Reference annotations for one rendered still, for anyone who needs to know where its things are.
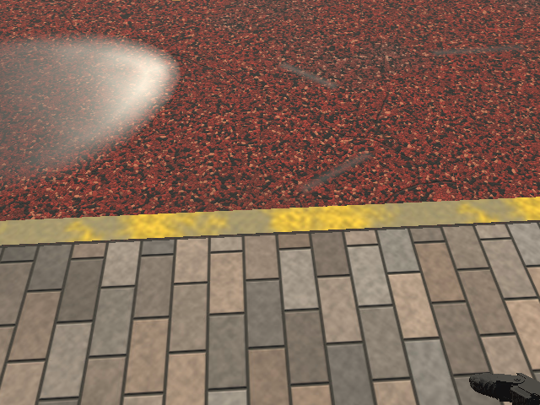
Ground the right robot hand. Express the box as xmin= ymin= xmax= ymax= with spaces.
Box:
xmin=469 ymin=373 xmax=540 ymax=405

